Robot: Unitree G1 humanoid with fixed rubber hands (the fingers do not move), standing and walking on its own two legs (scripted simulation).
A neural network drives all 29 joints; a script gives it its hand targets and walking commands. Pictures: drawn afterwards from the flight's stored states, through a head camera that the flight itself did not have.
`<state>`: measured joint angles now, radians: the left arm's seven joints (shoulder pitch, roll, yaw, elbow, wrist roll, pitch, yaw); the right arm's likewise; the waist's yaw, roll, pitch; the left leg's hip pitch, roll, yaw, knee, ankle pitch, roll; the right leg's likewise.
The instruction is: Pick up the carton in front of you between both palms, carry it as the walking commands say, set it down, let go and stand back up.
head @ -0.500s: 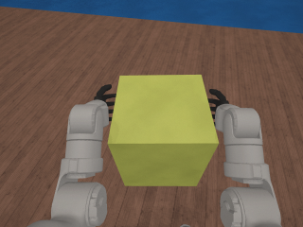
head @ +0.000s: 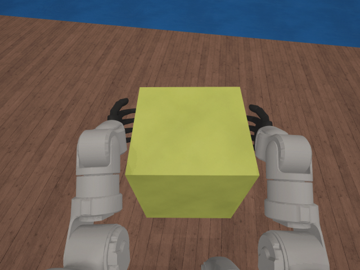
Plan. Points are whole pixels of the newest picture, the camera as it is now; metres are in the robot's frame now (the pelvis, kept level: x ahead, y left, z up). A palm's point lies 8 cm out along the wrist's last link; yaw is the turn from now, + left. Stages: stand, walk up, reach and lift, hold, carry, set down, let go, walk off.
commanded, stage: carry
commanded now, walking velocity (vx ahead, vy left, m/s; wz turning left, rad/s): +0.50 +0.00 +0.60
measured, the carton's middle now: (189, 158) +0.35 -0.03 +0.02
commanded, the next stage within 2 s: none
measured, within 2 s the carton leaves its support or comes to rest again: neither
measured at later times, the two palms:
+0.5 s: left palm (89, 71) +0.61 +0.22 +0.07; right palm (190, 48) +0.70 -0.07 +0.07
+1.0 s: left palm (137, 1) +0.98 +0.10 +0.08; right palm (219, 6) +0.92 -0.19 +0.08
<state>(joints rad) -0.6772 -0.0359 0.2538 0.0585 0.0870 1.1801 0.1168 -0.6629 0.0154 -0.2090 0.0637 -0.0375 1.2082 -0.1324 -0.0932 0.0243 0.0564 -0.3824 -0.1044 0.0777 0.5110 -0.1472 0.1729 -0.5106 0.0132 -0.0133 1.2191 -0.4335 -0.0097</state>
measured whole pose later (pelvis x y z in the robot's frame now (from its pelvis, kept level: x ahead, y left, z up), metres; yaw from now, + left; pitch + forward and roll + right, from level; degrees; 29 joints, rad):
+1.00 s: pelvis +0.59 +0.00 -0.04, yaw -4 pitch +6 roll -1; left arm -0.71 -0.01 0.24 0.11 0.07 1.19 0.12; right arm -0.64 0.04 -0.22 0.09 -0.03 1.18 -0.15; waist -0.08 -0.02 -0.04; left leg -0.11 0.10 0.24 0.52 -0.42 -0.01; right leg -0.60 0.01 -0.11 0.58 -0.04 -0.05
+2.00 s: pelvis +1.15 -0.16 -0.10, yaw -10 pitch +6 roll +0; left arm -0.68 -0.04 0.24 0.16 0.11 1.16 0.12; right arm -0.71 -0.04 -0.18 0.22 -0.01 1.19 -0.14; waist -0.04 0.03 -0.10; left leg -0.43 -0.06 -0.03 0.94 -0.52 0.06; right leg -0.44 0.00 -0.07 0.58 -0.14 -0.04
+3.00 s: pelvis +1.74 -0.17 -0.15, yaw +7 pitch +4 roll +1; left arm -0.66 -0.01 0.22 0.22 0.07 1.18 0.11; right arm -0.69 -0.02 -0.17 0.26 -0.04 1.21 -0.14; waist 0.02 0.00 -0.05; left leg -0.49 -0.02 0.02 1.25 -0.44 0.05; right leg -0.44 0.05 -0.13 0.59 -0.15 -0.11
